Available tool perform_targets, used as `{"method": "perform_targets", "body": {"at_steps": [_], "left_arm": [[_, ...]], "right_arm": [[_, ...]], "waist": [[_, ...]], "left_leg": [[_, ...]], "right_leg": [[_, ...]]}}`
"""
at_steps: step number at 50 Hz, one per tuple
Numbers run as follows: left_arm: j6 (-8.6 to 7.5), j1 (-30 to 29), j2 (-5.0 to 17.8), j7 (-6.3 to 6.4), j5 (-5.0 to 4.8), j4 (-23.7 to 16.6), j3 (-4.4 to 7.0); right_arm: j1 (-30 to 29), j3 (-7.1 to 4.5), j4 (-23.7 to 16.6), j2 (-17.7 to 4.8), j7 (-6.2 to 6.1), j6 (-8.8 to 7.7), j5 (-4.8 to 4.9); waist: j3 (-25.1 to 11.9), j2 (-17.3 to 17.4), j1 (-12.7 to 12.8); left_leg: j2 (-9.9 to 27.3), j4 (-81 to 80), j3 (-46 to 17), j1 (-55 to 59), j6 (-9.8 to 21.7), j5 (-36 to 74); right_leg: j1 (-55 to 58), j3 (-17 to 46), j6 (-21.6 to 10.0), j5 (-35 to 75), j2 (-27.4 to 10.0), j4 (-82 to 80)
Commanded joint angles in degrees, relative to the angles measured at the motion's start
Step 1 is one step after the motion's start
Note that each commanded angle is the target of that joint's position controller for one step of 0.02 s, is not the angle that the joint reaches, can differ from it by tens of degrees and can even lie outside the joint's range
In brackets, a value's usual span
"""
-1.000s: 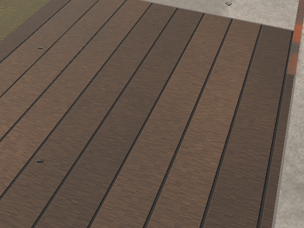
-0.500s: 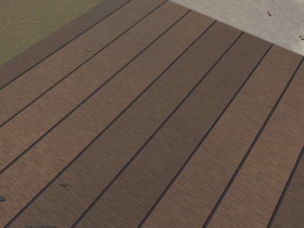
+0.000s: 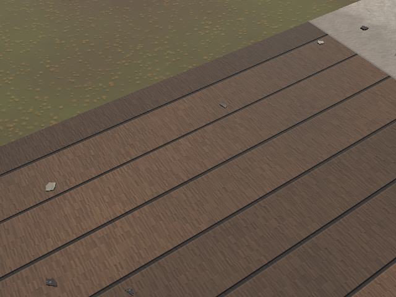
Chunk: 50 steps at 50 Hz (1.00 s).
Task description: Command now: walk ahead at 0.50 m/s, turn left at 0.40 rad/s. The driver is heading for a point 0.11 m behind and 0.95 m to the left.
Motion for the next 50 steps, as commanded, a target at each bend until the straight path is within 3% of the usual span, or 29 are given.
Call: {"method": "perform_targets", "body": {"at_steps": [1,4,8,10,11,12,13,14,15,16,17,18,20,23,25,27,32,34,35,36,37,38,39,40,41,43,46,50], "left_arm": [[-0.95,-2.94,8.55,-0.06,-0.37,-2.69,1.94],[-0.21,-1.14,10.03,0.13,-1.32,-1.08,2.15],[1.05,2.90,12.02,0.14,-2.37,1.82,2.55],[1.78,2.63,13.14,0.37,-2.77,2.60,2.69],[2.21,1.58,13.06,0.59,-2.81,2.83,2.46],[2.24,2.05,11.60,0.94,-2.28,2.69,1.75],[1.71,1.76,7.61,1.04,0.45,0.26,0.03],[0.88,9.18,3.24,0.29,0.14,0.38,-1.61],[0.63,5.07,9.79,0.21,-1.47,1.82,0.10],[0.61,0.55,10.14,0.16,-2.51,0.26,0.30],[0.80,-0.90,8.94,0.63,-1.87,0.58,0.11],[1.37,-1.43,8.67,0.97,-1.08,0.63,0.30],[3.10,1.51,6.63,1.20,-0.79,1.85,0.07],[4.08,-0.67,5.06,1.94,0.06,0.87,-0.37],[4.31,-4.45,5.15,2.30,0.33,-0.40,-0.53],[4.76,-7.22,6.05,2.44,0.05,-1.29,-0.33],[5.05,-11.49,7.39,2.18,-0.20,-3.13,0.32],[4.32,-8.65,7.66,1.83,-0.18,-2.33,0.78],[4.01,-7.22,10.24,2.06,0.60,-2.41,1.42],[4.41,-6.72,14.19,2.62,1.35,-3.26,2.20],[4.62,-5.55,13.32,2.28,2.23,-2.86,2.16],[4.33,-6.44,10.59,2.08,1.91,-3.68,1.37],[4.14,-9.30,8.57,2.06,1.51,-3.99,0.89],[4.17,-11.88,7.71,2.05,0.98,-4.62,0.68],[4.32,-13.44,7.53,2.20,0.49,-4.59,0.64],[4.82,-12.78,7.82,2.61,0.61,-3.89,0.80],[4.84,-10.03,9.53,3.37,-0.14,-2.64,1.64],[3.71,-9.67,12.47,2.69,-0.86,-1.90,2.98]], "right_arm": [[-1.82,0.42,-3.85,-0.46,0.64,-1.16,-0.31],[-8.18,1.20,-4.95,0.36,1.86,-2.23,-0.36],[-13.43,1.18,-6.97,-0.76,2.77,-2.68,0.00],[-11.25,0.34,-6.81,-2.66,2.88,-2.77,-0.36],[-4.84,-0.73,-4.93,-4.38,2.68,-2.84,-0.88],[3.18,-2.12,-2.31,-7.30,2.11,-2.76,-1.38],[12.15,-3.16,-0.78,-12.38,0.94,-2.36,-2.26],[9.84,-2.77,-1.21,-14.51,0.97,-2.14,-2.58],[8.76,-1.74,-1.70,-9.35,1.25,-2.13,-1.79],[5.43,-0.86,-1.27,-7.18,1.35,-2.41,-1.41],[2.25,-0.37,-0.86,-5.38,1.52,-2.66,-0.98],[-0.59,-0.09,-0.84,-4.20,1.61,-2.71,-0.85],[-3.61,0.19,-0.16,-3.22,1.62,-3.18,-1.92],[-6.00,-0.13,1.59,-4.56,1.11,-3.59,-2.20],[-4.85,-1.03,2.67,-7.26,0.53,-2.83,-1.74],[-3.43,-1.45,3.65,-8.35,0.15,-1.92,-1.20],[-2.74,-1.69,4.94,-8.37,-0.67,0.10,0.00],[-4.61,-1.34,4.41,-7.43,-1.33,0.91,0.54],[-3.23,-0.64,3.97,-5.21,-1.60,1.01,-0.05],[-0.41,0.25,3.45,-1.47,-1.57,0.91,-1.45],[0.66,-0.58,2.93,-4.13,-1.91,0.80,-0.69],[1.58,-2.09,4.07,-8.40,-1.98,1.07,-0.28],[1.54,-2.82,4.72,-9.18,-2.09,1.80,0.30],[2.23,-3.02,5.46,-8.51,-2.42,2.88,0.34],[1.64,-3.03,5.11,-7.86,-2.53,3.69,0.11],[0.21,-2.44,3.82,-5.32,-2.14,4.26,0.43],[-4.45,-1.73,0.89,-3.90,-0.98,3.64,0.34],[-6.19,-1.17,-0.43,-3.06,0.71,2.34,-0.22]], "waist": [[-0.22,-6.07,-1.24],[1.42,-5.76,0.80],[2.72,-6.65,1.43],[0.47,-8.06,-1.21],[-3.39,-7.82,-5.38],[-8.84,-7.10,-8.94],[-17.70,2.40,-11.16],[-26.14,13.60,-5.65],[-24.33,4.87,-8.60],[-15.75,4.40,-7.43],[-11.82,0.41,-5.49],[-8.90,0.39,-3.74],[-8.52,1.83,-0.46],[-7.08,2.61,0.62],[-7.07,3.03,-0.80],[-7.12,2.54,-1.98],[-5.55,3.46,-2.89],[-5.92,3.07,-0.27],[-7.91,-0.14,-0.60],[-10.05,-13.17,-2.76],[-10.65,-19.98,-1.44],[-10.49,-13.60,-1.53],[-8.74,-10.95,-2.73],[-7.61,-9.54,-3.65],[-6.24,-9.76,-3.90],[-5.49,-10.83,-3.26],[-5.21,-12.72,-0.39],[-4.37,-11.37,-0.24]], "left_leg": [[1.56,-9.28,-1.55,-2.72,-0.08,7.60],[0.77,-19.85,2.46,1.08,0.29,13.58],[-0.40,-26.95,4.28,2.58,2.20,9.61],[-2.65,-29.86,6.18,8.68,4.22,5.71],[-4.69,-33.41,7.68,18.65,5.76,8.72],[-4.71,-34.02,6.93,32.23,7.14,14.65],[8.36,-29.89,-8.37,50.71,10.97,32.75],[21.02,-34.40,-30.80,61.58,21.26,37.55],[18.63,-35.55,-25.94,56.71,19.87,40.21],[15.80,-35.62,-16.00,50.17,17.86,45.54],[12.63,-37.19,-11.66,43.43,15.77,44.47],[10.86,-39.50,-8.86,37.29,14.72,42.63],[9.25,-43.34,-4.71,27.78,14.58,43.49],[7.11,-44.60,-0.72,22.39,14.74,45.17],[6.75,-44.02,-1.22,23.41,14.45,43.14],[7.53,-43.70,-3.51,24.87,14.46,37.78],[7.78,-39.69,-10.57,26.67,13.14,24.01],[4.69,-35.23,-11.68,24.99,9.77,18.42],[1.38,-30.29,-10.31,21.44,6.68,11.72],[-6.52,-17.49,-3.35,12.56,2.79,-10.96],[-10.21,-5.84,-0.08,4.06,0.03,-26.35],[-7.51,3.50,-3.23,3.38,-1.06,-24.44],[-6.29,6.94,-3.19,2.12,-1.99,-20.35],[-5.10,7.55,-2.74,2.14,-3.13,-17.27],[-4.31,7.65,-2.24,2.31,-4.08,-14.40],[-3.80,3.83,1.13,3.81,-5.08,-9.80],[-1.46,-5.23,3.28,3.22,-4.54,-6.95],[-0.33,-16.16,5.98,9.78,-1.51,-6.78]], "right_leg": [[2.63,9.54,-9.63,12.75,-15.23,-10.83],[2.54,5.41,-8.66,13.37,-14.28,-11.29],[8.72,5.60,-7.97,17.47,-17.30,-9.47],[11.13,4.36,-6.75,30.83,-17.62,-4.03],[10.07,1.94,-5.00,41.24,-15.58,4.47],[4.50,-0.17,-2.47,41.60,-12.58,15.44],[-10.01,-1.13,0.73,16.63,-8.28,34.63],[-25.78,5.49,3.62,-25.84,0.25,51.28],[-27.86,11.67,3.65,-25.30,-2.35,55.37],[-31.08,10.11,3.34,-22.20,-4.52,54.32],[-30.40,9.13,3.56,-18.20,-6.60,50.75],[-28.07,8.73,4.08,-15.06,-7.67,47.57],[-19.16,8.54,5.27,-10.10,-7.85,44.46],[-15.26,7.76,6.27,-5.20,-6.79,33.70],[-15.46,7.58,6.15,-1.86,-5.46,28.55],[-15.97,8.36,6.04,-0.14,-4.64,25.18],[-15.24,9.45,4.76,-3.53,-2.46,17.31],[-7.55,8.40,3.11,4.99,-1.79,5.52],[-0.41,12.57,0.92,14.13,-7.61,3.07],[7.59,22.23,-4.44,33.81,-19.80,4.07],[7.68,32.30,-13.84,37.45,-27.22,1.48],[6.77,30.15,-15.14,34.66,-25.70,1.17],[5.49,24.38,-12.67,31.43,-22.36,1.70],[3.86,19.97,-10.60,26.68,-19.81,1.28],[2.13,17.82,-10.01,24.03,-19.01,0.53],[0.20,13.15,-9.56,14.70,-16.71,-2.57],[2.67,13.51,-9.61,-5.19,-18.05,-7.48],[0.80,10.33,-8.65,-10.11,-19.36,-9.49]]}}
